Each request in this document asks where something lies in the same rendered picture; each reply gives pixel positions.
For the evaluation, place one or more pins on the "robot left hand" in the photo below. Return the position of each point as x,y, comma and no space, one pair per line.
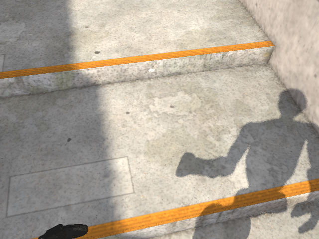
61,231

